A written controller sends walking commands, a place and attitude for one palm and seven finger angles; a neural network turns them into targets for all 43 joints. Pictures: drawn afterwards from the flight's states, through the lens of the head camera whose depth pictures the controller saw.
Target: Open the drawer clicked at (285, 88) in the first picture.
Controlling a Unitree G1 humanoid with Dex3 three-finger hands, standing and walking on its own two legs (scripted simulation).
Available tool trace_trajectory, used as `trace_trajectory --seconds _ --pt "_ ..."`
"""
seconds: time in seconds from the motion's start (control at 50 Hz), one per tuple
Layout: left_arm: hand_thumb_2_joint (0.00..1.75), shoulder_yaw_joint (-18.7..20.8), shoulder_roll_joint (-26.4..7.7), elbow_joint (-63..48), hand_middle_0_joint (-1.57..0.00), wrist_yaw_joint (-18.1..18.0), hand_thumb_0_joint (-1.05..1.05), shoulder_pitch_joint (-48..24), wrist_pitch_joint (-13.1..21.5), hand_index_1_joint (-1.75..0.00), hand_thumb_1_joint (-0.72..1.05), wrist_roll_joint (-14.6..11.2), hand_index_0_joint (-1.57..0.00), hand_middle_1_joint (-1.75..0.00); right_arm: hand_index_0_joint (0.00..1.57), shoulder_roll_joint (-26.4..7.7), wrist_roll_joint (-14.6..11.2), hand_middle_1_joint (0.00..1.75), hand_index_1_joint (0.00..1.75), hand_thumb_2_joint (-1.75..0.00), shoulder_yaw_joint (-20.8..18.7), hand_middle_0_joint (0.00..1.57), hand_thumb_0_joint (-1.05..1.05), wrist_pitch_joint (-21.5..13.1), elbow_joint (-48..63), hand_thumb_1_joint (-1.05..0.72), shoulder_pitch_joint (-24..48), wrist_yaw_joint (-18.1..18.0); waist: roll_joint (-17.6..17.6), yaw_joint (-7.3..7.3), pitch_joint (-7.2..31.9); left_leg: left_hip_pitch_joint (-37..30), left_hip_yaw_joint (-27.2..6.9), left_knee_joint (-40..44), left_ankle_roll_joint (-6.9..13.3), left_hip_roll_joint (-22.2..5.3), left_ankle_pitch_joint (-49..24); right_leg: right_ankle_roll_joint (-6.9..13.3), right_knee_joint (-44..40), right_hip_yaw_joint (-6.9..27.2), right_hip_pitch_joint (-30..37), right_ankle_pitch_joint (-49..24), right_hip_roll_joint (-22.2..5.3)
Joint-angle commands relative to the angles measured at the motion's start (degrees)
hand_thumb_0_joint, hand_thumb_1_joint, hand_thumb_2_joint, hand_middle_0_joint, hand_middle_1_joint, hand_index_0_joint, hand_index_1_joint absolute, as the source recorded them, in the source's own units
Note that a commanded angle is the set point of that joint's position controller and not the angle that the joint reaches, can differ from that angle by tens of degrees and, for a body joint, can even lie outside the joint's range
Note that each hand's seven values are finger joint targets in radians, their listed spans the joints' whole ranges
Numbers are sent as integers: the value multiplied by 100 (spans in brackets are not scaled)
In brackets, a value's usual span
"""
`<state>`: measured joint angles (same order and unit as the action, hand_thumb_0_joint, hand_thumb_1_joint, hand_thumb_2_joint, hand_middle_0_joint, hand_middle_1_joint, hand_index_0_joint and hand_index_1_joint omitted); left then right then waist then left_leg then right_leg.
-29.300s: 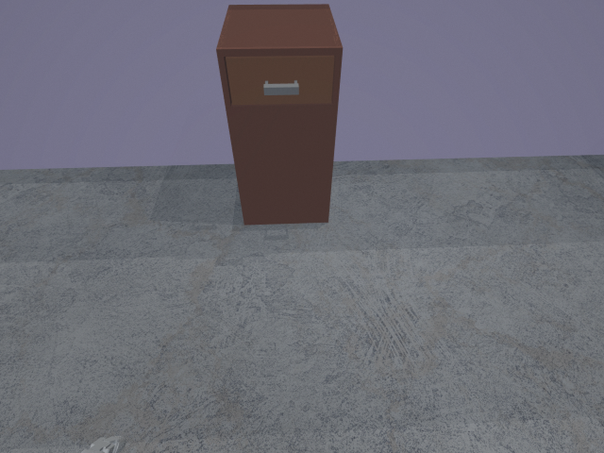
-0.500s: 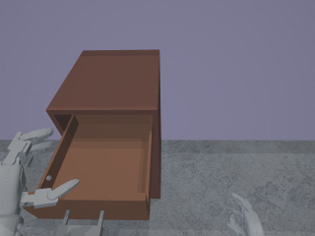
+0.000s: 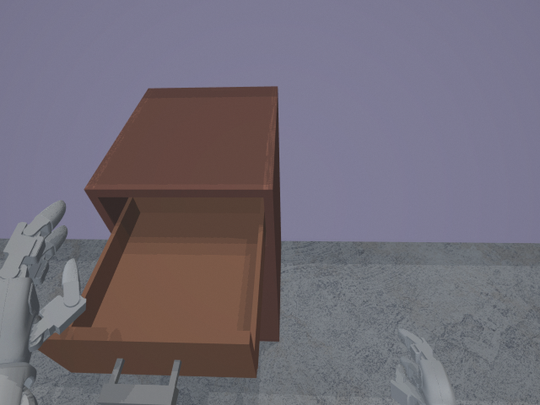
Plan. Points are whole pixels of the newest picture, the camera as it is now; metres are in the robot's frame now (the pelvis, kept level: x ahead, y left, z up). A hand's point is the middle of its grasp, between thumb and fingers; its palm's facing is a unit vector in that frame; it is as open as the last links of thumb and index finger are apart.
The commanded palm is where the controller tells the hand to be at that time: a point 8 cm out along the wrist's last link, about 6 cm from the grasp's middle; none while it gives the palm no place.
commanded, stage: draw the hand back to the body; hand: left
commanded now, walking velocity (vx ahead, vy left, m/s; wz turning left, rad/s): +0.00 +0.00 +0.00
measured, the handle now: (143, 380) +0.17 +0.24 -0.09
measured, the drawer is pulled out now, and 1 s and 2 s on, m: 0.30 0.30 0.30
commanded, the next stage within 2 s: step back with the hand held close in 0.02 s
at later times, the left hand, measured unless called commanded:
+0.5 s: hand (66, 313) +0.17 +0.25 +0.14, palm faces +0.25 -0.81 -0.52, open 7.4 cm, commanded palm +0.10 +0.30 +0.17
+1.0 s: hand (39, 391) +0.09 +0.23 +0.15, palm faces +0.31 -0.82 -0.49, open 7.4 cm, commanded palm +0.03 +0.28 +0.17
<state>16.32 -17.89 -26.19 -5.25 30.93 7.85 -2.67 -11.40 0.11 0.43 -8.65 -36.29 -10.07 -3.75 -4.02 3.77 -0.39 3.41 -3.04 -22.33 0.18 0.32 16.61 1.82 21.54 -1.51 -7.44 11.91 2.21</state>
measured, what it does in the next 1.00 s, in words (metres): walks backwards: right foot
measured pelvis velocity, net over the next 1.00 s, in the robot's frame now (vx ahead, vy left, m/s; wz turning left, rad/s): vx -0.10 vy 0.00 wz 0.00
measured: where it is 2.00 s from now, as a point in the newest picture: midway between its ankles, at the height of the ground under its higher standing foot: outside the picture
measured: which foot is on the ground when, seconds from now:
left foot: down 0.00-1.00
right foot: down 0.00-0.58, up 0.60-0.72, down 0.74-1.00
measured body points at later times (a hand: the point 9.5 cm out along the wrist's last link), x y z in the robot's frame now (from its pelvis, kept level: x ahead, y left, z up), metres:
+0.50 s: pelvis -0.03 +0.02 +0.00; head +0.02 +0.03 +0.44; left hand +0.15 +0.29 +0.17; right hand +0.16 -0.23 -0.08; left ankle -0.05 +0.12 -0.74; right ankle +0.00 -0.10 -0.74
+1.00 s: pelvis -0.10 +0.00 -0.01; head -0.07 +0.00 +0.44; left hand +0.07 +0.27 +0.18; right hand +0.07 -0.24 -0.09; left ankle -0.11 +0.13 -0.73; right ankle -0.10 -0.09 -0.74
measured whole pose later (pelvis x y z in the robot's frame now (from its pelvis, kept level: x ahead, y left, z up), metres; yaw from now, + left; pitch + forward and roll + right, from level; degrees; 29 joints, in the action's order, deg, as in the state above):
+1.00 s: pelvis -0.10 +0.00 -0.01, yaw +0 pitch +3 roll +1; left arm 20.9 -21.3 -34.1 -7.7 38.2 11.1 -2.0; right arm -11.3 -0.6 -0.4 -2.8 -34.1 -9.8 -4.2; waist 1.5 -2.0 -0.3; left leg 20.2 -0.4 -37.4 0.1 0.2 19.8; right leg 2.7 28.6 -2.0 -17.2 14.1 0.6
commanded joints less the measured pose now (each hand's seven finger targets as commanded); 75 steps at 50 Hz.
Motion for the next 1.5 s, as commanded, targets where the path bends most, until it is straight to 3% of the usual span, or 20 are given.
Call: trace_trajectory --seconds 0.0,0.1,0.12,0.16,0.4,0.64,0.74,0.78,0.82,0.88,0.96,1.04,1.08,1.14,1.2,1.24,1.26,1.34,1.44,1.48 --pt "90 704 -1017 -1291 -20 -136 0 -476 344 -30 90 -20 -20 -30 20 -495 -1 30 30 -90 -151 20 0 -338 978 -90 741 -42 -30 -34 371 289 236 227 38 -139 -1693 -44 -300 -35 380 -1109 -348" --pt "90 693 -984 -1176 -20 -143 0 -400 319 -30 90 -27 -20 -30 20 -508 -13 30 30 -90 -176 20 0 -337 977 -90 749 -40 197 -37 373 273 232 239 63 -143 -1661 -58 -327 -30 373 -1069 -344" --pt "90 1481 -1678 -1754 -20 -213 0 -1156 595 -30 90 -25 -20 -30 20 -688 -87 30 30 -90 -145 20 0 -184 1243 -90 642 -52 235 -247 -390 809 16 80 136 -161 -1040 -41 -613 670 -337 -1176 -578" --pt "90 991 -1072 -1116 -20 -133 0 -349 607 -30 90 56 -20 -30 20 -640 -49 30 30 -90 -206 20 0 -10 1123 -90 708 -21 749 -300 -156 692 -63 -72 199 -143 -867 -29 -654 704 -406 -1106 -723" --pt "90 1314 -1327 -1992 -20 -257 0 833 711 -30 90 68 -20 -30 20 -668 -90 30 30 -90 -428 20 0 303 1440 -90 701 -29 330 -340 1376 919 -151 -356 85 -358 -2627 -24 458 403 316 -2684 -811" --pt "90 1131 -1041 -2256 -20 -575 0 812 712 -30 90 207 -20 -30 20 -686 266 30 30 -90 -403 20 0 -76 1237 -90 257 -140 -694 -392 458 2418 -933 285 552 -1384 -2201 -150 1970 131 -209 1055 -254" --pt "90 890 -981 -2165 -20 -587 0 541 657 -30 90 123 -20 -30 20 -787 200 30 30 -90 -319 20 0 -159 1018 -90 207 -149 -438 -489 693 1157 -827 -504 291 -1038 -2697 -51 318 132 -454 -199 -383" --pt "90 1008 -1179 -2276 -20 -610 0 364 649 -30 90 121 -20 -30 20 -739 123 30 30 -90 -318 20 0 -63 1070 -90 241 -162 411 -581 1222 1051 -309 -1460 59 -565 -2747 261 272 916 -159 -3243 -1048" --pt "90 1036 -1113 -1837 -20 -454 0 494 639 -30 90 -2 -20 -30 20 -653 -95 30 30 -90 -389 20 0 -14 1124 -90 348 -65 1312 -495 1273 1466 133 -2507 -47 82 191 733 11 1450 -161 -3871 -2029" --pt "90 1325 -1261 -1642 -20 -401 0 852 584 -30 90 -11 -20 -30 20 -455 -107 30 30 -90 -310 20 0 162 1240 -90 663 -33 1280 -392 798 1942 -88 -2768 -12 -47 989 861 -116 1291 -532 -2980 -2081" --pt "90 1271 -1270 -1817 -20 -420 0 860 600 -30 90 29 -20 -30 20 -432 -61 30 30 -90 -185 20 0 330 1175 -90 747 -101 972 -498 507 1460 360 -319 -1 -88 -275 269 307 531 -495 -2643 -1309" --pt "90 1203 -1403 -2465 -20 -383 0 840 756 -30 90 6 -20 -30 20 -680 -79 30 30 -90 -427 20 0 79 1210 -90 553 -25 -573 -304 1198 631 -500 -18 488 -1594 -3771 -209 1659 243 -884 286 -492" --pt "90 1452 -1511 -2330 -20 -379 0 1119 728 -30 90 -29 -20 -30 20 -608 -38 30 30 -90 -452 20 0 -51 1179 -90 698 -3 -1081 -264 1229 1167 -464 -48 582 -1609 -3282 -190 1754 196 -829 642 -503" --pt "90 1350 -1370 -2570 -20 -387 0 761 759 -30 90 -11 -20 -30 20 -693 21 30 30 -90 -409 20 0 -137 1094 -90 598 11 -666 -310 813 2012 -428 -9 591 -1677 -2374 -216 1759 166 -439 818 -410" --pt "90 1256 -1289 -2372 -20 -387 0 586 677 -30 90 -24 -20 -30 20 -778 -88 30 30 -90 -428 20 0 -188 1121 -90 616 32 116 -336 609 2562 61 -662 269 -1043 -305 -164 787 541 -277 -478 -758" --pt "90 1301 -1472 -2095 -20 -438 0 387 637 -30 90 24 -20 -30 20 -675 -97 30 30 -90 -481 20 0 -81 1103 -90 497 58 1630 -334 461 2141 493 -3002 -113 161 1494 505 -1321 2646 -1944 1992 -2196" --pt "90 1203 -1456 -1865 -20 -514 0 188 522 -30 90 -6 -20 -30 20 -608 -36 30 30 -90 -538 20 0 43 962 -90 529 66 1560 -366 538 1775 293 -4672 -181 132 1361 664 -1925 2740 -2542 3467 -2583" --pt "90 1168 -1245 -1519 -20 -445 0 555 621 -30 90 90 -20 -30 20 -336 67 30 30 -90 -272 20 0 250 977 -90 553 19 1446 -524 684 1558 590 -3746 -233 51 837 227 -1329 832 -2075 1801 -1466" --pt "90 943 -1147 -1876 -20 -602 0 617 698 -30 90 216 -20 -30 20 -669 178 30 30 -90 -189 20 0 332 942 -90 116 -102 864 -550 706 1289 721 212 109 132 980 47 -936 854 -841 1533 -1115" --pt "90 965 -1279 -2227 -20 -638 0 433 874 -30 90 294 -20 -30 20 -908 238 30 30 -90 -336 20 0 287 1032 -90 95 -127 -260 -558 843 1687 -304 1049 392 -748 988 -76 405 518 -326 1030 -535"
